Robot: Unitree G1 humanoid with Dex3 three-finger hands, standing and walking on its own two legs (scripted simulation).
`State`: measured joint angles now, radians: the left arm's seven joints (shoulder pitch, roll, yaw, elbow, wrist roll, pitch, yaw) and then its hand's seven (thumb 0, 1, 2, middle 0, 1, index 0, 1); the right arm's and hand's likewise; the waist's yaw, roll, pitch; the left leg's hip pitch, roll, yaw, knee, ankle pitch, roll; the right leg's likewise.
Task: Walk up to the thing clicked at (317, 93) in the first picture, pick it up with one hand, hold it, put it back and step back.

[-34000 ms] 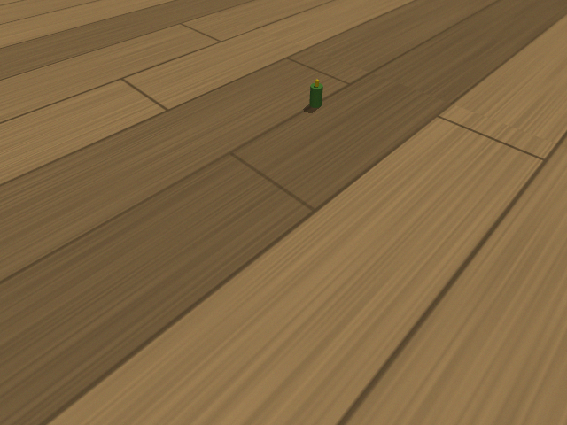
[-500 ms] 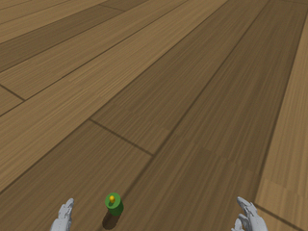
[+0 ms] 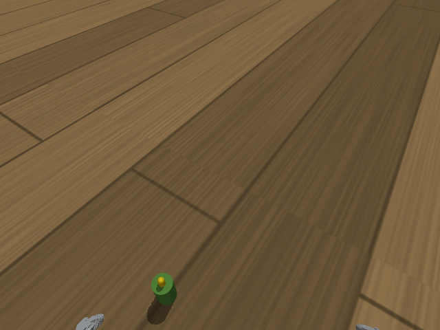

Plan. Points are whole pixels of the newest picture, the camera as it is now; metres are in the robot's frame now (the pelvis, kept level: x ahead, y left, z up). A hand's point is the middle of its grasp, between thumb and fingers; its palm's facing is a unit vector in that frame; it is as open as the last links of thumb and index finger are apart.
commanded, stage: stand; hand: left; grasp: from the side
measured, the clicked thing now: (163, 287) +0.43 +0.24 -0.65
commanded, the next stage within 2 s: step back in 1.92 s
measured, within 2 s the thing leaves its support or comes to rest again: neither
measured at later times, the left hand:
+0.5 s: hand out of the picture +0.04 +0.26 -0.12, palm faces +0.00 -0.94 -0.35, open 7.4 cm
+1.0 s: hand out of the picture +0.03 +0.26 -0.12, palm faces -0.02 -0.94 -0.34, open 7.4 cm
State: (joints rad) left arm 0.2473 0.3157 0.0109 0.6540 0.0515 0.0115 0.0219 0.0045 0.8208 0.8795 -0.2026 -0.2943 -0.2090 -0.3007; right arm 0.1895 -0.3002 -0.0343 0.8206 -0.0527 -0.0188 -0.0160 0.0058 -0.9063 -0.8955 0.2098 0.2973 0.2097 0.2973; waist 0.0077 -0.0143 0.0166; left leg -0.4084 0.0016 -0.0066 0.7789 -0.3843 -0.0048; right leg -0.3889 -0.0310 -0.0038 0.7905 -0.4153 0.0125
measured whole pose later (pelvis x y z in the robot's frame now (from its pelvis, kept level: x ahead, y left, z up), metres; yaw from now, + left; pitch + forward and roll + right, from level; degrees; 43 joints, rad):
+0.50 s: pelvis -0.01 +0.01 +0.03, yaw +0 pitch -5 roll +0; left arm 0.18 0.31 0.00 1.09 0.03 -0.01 0.02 0.01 0.90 0.90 -0.20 -0.30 -0.21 -0.30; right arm 0.15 -0.30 -0.02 1.09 -0.03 0.00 -0.01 0.00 -0.91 -0.90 0.21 0.30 0.21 0.30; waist 0.02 0.02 0.06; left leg -0.15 -0.01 0.00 0.41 -0.18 0.01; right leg -0.13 -0.05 0.00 0.42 -0.21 0.03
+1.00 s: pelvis -0.01 +0.01 +0.04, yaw +0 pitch -3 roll +0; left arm 0.15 0.32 0.00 1.16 0.03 -0.02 0.01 0.00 0.90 0.90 -0.20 -0.30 -0.21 -0.30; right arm 0.14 -0.34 -0.01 1.15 -0.02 0.00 0.00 0.00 -0.91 -0.90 0.21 0.30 0.21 0.30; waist 0.01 0.02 0.06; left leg -0.15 0.00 -0.01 0.37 -0.16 0.00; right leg -0.13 -0.03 -0.01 0.36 -0.18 0.03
